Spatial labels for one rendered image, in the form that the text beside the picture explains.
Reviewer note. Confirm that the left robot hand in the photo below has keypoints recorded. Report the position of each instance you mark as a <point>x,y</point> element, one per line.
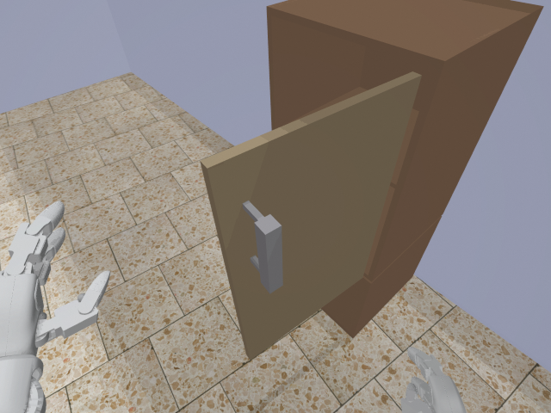
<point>21,302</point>

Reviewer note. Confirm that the handle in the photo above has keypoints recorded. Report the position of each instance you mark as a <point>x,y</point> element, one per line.
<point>269,248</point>

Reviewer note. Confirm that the cupboard door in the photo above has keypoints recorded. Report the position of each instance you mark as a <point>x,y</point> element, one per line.
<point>325,179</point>

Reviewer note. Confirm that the left robot forearm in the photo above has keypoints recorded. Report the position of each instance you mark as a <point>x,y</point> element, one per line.
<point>20,390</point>

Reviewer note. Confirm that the right robot hand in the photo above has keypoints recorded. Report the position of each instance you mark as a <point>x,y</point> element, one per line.
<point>440,395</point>

